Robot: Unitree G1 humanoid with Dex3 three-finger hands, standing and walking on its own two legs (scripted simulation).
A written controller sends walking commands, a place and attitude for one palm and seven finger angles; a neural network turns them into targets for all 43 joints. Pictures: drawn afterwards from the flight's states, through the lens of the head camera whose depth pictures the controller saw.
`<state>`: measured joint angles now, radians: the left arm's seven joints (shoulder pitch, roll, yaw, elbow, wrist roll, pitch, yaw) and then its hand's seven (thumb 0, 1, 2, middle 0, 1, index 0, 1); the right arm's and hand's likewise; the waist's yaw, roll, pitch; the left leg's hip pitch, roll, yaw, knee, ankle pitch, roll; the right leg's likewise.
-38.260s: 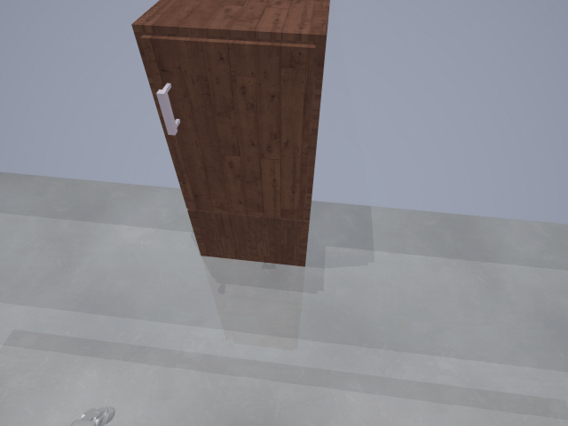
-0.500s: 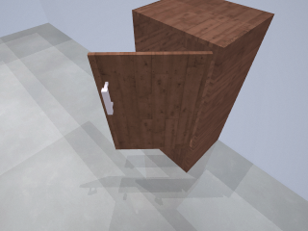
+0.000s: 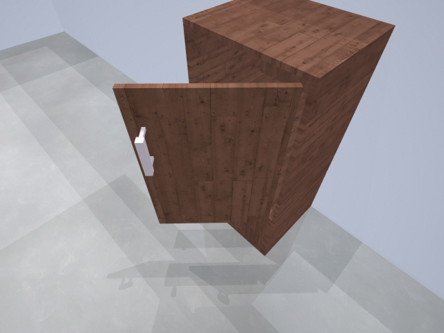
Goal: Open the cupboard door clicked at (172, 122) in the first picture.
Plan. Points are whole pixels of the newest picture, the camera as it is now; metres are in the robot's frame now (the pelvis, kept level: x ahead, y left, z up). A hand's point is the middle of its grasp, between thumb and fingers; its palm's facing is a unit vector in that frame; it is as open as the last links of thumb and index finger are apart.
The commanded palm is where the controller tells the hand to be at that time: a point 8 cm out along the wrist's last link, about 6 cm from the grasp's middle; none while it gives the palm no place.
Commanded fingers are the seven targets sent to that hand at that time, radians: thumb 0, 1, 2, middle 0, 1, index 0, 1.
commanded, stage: raise the hand with hooked fingers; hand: left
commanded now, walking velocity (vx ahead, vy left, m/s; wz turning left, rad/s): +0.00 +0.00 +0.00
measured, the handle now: (146, 151) +0.53 +0.23 -0.02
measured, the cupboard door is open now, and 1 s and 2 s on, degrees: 46 46 46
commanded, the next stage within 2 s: none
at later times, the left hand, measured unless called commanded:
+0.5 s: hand out of the picture +0.13 +0.21 -0.08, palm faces +0.22 -0.98 -0.03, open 9.2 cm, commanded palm +0.14 +0.26 -0.05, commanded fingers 0.00 0.27 0.63 -0.25 -0.70 -0.25 -0.70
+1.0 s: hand (96, 294) +0.19 +0.25 -0.05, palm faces +0.08 -0.99 -0.07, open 12.2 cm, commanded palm +0.17 +0.30 -0.03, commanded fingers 0.00 -0.31 0.38 -0.29 -1.08 -0.29 -1.08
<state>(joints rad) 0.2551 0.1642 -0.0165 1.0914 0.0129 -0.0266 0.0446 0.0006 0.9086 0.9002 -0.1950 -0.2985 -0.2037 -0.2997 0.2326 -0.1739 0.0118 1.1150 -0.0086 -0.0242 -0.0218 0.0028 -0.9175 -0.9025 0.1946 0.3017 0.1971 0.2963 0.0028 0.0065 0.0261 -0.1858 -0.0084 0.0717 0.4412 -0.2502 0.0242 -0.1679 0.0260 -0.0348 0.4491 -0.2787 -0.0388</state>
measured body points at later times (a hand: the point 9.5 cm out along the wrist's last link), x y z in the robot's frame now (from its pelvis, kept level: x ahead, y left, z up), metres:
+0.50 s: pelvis -0.04 -0.02 -0.10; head +0.03 +0.00 +0.35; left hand +0.12 +0.26 -0.07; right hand +0.22 -0.25 -0.14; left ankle -0.01 +0.10 -0.74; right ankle -0.02 -0.09 -0.74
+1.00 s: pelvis -0.05 +0.01 -0.09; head +0.02 +0.03 +0.36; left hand +0.18 +0.30 -0.04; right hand +0.11 -0.24 -0.17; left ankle -0.01 +0.10 -0.74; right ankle -0.02 -0.09 -0.74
